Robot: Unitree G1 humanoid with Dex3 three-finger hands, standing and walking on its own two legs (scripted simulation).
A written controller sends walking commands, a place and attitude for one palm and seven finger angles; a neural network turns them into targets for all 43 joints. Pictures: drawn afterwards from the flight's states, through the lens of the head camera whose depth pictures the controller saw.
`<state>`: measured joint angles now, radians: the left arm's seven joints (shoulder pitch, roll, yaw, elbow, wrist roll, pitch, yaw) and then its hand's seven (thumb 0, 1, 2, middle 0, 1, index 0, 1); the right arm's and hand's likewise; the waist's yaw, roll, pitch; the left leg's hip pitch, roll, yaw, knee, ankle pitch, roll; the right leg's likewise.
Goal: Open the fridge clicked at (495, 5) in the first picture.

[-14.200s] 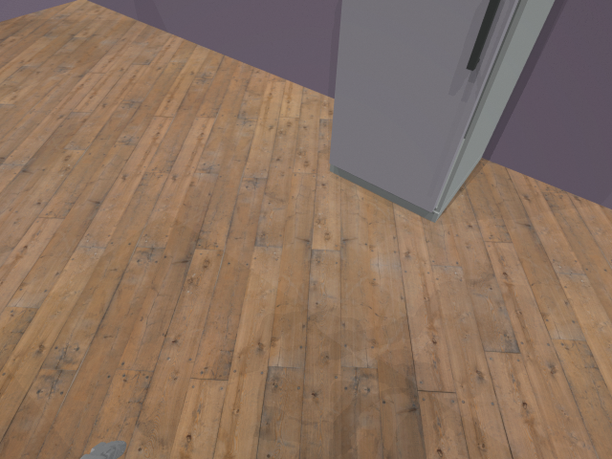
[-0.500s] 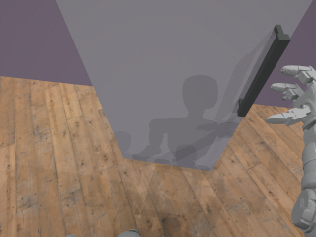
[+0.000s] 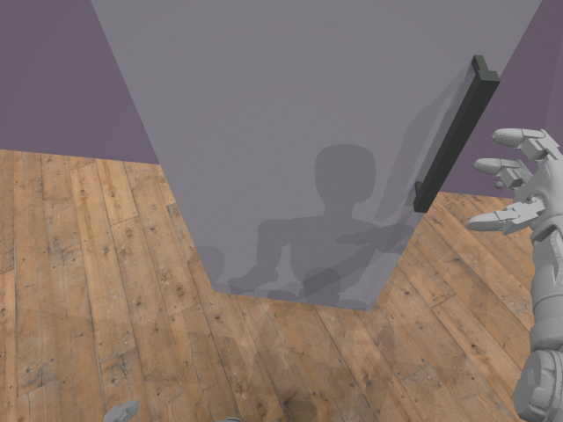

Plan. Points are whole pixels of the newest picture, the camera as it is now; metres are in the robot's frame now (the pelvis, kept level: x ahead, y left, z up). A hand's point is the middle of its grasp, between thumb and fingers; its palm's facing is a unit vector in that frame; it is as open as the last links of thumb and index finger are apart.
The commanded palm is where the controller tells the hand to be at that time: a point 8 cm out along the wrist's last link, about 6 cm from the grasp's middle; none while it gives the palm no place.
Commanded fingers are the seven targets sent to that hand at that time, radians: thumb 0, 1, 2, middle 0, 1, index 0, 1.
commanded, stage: feel for the door with the fingertips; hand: right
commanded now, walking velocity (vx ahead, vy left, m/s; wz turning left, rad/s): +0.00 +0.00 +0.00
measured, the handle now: (445, 145) +0.51 -0.19 +0.11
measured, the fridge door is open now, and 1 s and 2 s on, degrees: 0 0 0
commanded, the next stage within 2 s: slide the fingers in behind the handle in 0.92 s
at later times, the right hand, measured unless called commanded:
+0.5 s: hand (463, 174) +0.45 -0.20 +0.12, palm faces +0.03 +1.00 +0.01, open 14.0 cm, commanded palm +0.42 -0.25 +0.12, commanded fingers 0.00 0.50 -0.30 0.30 1.20 0.30 1.20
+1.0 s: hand (468, 166) +0.47 -0.21 +0.12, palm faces +0.01 +1.00 +0.01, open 13.7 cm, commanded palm +0.45 -0.26 +0.12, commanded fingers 0.00 0.50 -0.30 0.30 1.20 0.30 1.20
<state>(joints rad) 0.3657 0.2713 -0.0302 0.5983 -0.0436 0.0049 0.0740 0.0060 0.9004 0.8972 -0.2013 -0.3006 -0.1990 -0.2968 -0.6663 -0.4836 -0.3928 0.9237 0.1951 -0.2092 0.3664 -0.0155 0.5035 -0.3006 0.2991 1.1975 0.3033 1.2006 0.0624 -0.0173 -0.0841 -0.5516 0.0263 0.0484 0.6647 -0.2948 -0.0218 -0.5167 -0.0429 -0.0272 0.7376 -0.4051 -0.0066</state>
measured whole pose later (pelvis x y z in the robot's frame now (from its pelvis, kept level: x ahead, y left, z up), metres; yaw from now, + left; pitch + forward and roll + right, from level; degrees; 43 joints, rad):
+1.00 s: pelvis -0.01 +0.00 -0.01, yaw +0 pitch +13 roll +2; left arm 0.38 0.28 -0.03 0.64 -0.03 -0.01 0.07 0.01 0.90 0.90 -0.20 -0.30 -0.20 -0.30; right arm -0.87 -0.50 -0.37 1.11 0.14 -0.26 0.30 -0.02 0.50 -0.30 0.33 1.22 0.34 1.23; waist 0.11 -0.01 -0.07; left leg -0.63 0.03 0.05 0.70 -0.29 -0.02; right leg -0.60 -0.04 -0.02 0.78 -0.40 -0.01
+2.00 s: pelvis +0.00 +0.01 +0.00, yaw +0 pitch +11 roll +1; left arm 0.37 0.26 -0.02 0.63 -0.03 0.00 0.05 0.01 0.90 0.90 -0.20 -0.30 -0.20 -0.30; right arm -0.76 -0.37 -0.31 0.97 0.14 -0.25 0.20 -0.02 0.50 -0.30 0.30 1.20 0.30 1.20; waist 0.08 -0.02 -0.08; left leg -0.59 0.02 0.05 0.70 -0.30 -0.01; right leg -0.54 -0.04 -0.02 0.75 -0.40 0.00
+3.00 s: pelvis +0.00 +0.00 +0.00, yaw +0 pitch +11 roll +1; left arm 0.37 0.25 -0.01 0.65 -0.02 0.00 0.04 0.01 0.90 0.90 -0.20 -0.30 -0.20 -0.30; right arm -0.75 -0.31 -0.26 0.94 0.14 -0.25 0.14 -0.02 0.50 -0.30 0.28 1.20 0.29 1.20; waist 0.07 -0.02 -0.09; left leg -0.57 0.03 0.04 0.69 -0.30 -0.02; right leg -0.53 -0.03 -0.02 0.74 -0.40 0.00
